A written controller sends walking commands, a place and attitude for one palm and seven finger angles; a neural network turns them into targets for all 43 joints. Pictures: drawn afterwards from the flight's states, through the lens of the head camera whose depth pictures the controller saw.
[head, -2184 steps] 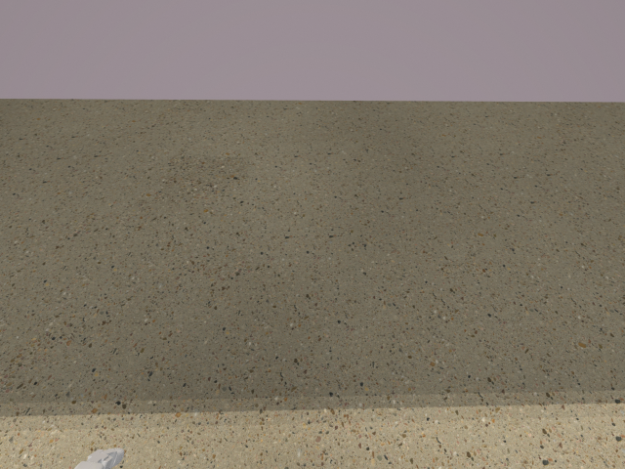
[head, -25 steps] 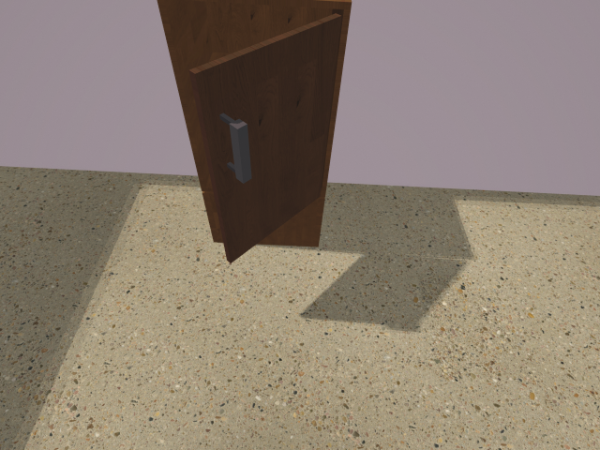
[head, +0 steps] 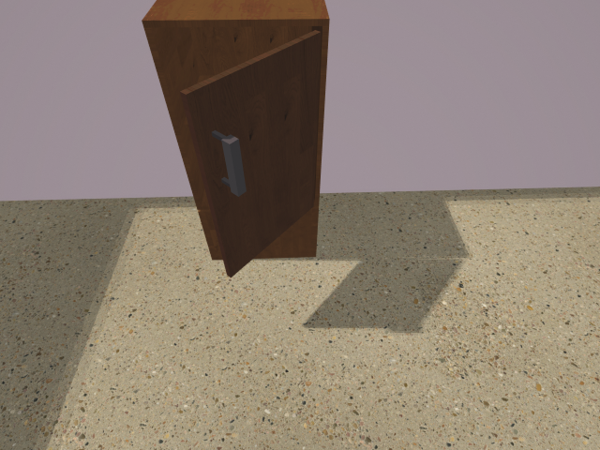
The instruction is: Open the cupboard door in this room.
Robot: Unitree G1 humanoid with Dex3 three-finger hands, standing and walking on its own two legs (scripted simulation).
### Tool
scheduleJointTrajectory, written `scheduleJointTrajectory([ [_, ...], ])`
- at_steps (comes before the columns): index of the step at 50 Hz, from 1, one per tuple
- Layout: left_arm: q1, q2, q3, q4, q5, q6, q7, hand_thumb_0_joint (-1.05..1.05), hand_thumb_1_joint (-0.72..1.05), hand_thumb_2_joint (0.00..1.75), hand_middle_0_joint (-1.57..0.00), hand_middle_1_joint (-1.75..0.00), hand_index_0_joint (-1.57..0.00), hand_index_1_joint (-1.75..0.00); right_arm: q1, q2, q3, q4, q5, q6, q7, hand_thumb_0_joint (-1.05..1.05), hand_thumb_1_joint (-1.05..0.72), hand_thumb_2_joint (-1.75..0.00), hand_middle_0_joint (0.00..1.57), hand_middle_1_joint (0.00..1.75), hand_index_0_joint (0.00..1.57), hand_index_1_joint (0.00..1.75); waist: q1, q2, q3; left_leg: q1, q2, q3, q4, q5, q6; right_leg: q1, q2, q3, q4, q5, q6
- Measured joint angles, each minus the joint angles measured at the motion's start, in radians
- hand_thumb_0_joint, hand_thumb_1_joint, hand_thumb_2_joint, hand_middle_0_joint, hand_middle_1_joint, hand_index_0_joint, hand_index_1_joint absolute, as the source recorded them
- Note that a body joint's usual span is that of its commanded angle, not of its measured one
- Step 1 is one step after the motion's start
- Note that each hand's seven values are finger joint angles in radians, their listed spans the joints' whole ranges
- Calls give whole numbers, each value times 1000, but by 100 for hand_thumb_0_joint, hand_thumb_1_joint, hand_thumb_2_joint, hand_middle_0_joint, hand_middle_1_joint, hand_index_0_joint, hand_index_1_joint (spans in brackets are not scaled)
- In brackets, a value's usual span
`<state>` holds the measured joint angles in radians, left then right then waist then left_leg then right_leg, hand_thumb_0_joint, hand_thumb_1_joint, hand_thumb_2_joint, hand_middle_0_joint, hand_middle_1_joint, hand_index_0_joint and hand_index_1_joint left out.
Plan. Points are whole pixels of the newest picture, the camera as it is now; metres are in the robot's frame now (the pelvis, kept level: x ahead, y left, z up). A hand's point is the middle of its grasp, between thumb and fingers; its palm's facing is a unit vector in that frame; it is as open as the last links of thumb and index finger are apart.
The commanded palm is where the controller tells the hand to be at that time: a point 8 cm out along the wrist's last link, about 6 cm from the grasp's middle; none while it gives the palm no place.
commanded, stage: let the arm hang, fingers relaxed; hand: left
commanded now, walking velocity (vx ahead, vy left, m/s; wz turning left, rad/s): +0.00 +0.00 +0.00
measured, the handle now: (227, 163) +0.68 +0.19 -0.02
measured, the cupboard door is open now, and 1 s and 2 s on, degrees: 48 48 48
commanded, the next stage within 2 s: look to check the result in 0.08 s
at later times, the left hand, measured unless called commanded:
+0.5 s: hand out of the picture +0.00 +0.19 -0.17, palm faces +0.02 -0.97 -0.23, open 7.4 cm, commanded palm none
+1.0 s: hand out of the picture +0.07 +0.20 -0.17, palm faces -0.07 -0.96 -0.27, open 7.4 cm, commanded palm none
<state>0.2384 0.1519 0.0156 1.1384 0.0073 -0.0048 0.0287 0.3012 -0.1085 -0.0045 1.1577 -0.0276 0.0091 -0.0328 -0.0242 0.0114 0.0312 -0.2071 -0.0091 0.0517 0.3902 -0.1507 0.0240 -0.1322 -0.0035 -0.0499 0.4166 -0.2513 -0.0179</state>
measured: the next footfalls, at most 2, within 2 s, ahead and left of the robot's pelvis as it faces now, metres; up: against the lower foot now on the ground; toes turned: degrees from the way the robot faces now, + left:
left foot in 1.72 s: +0.10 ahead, +0.11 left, +0.00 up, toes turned -30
right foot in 2.00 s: -0.04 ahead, -0.15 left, +0.00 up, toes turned -41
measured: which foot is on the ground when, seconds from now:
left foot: down 0.00-1.00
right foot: down 0.00-1.00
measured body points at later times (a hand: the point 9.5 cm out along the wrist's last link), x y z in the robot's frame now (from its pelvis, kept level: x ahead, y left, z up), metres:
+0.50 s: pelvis +0.00 +0.00 +0.00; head +0.01 -0.01 +0.45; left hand +0.00 +0.24 -0.15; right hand +0.02 -0.24 -0.16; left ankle +0.04 +0.10 -0.74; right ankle -0.01 -0.11 -0.74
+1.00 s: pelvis +0.01 -0.01 +0.00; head +0.03 -0.02 +0.45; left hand +0.08 +0.25 -0.15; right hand +0.05 -0.27 -0.16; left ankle +0.04 +0.10 -0.74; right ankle -0.01 -0.11 -0.74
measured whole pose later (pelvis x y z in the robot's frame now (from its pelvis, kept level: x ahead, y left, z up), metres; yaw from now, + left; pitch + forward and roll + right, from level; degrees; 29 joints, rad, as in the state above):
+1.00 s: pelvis +0.01 -0.01 +0.00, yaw -5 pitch -1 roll +0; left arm 0.18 0.24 0.04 1.08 0.02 0.03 0.00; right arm 0.15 -0.22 -0.03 1.07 -0.03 0.03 -0.03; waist 0.00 0.01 0.06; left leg -0.22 0.05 0.12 0.45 -0.21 0.00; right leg -0.18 0.04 0.02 0.47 -0.27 -0.04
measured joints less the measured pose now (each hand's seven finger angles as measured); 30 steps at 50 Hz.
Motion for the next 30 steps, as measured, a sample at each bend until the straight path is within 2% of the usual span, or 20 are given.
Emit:
scheduleJointTrajectory([
  [14, 33, 5, 0, 27, 2, 1, -6, 0, 91, 90, -20, -30, -20, -29, -33, -43, -11, -3, 4, -3, -1, 0, -91, -90, 20, 29, 20, 30, 11, -4, 21, 5, 0, 2, -11, 5, 1, 5, 1, 2, -13, 6, 1],
  [30, -23, 66, 0, 22, 3, -10, -14, 0, 91, 90, -20, -30, -20, -29, -118, -105, -11, -13, 5, -6, 7, 0, -91, -90, 20, 29, 20, 30, 16, -3, 21, 23, 9, -5, -35, 13, -9, 30, 12, -4, -51, 20, -8],
])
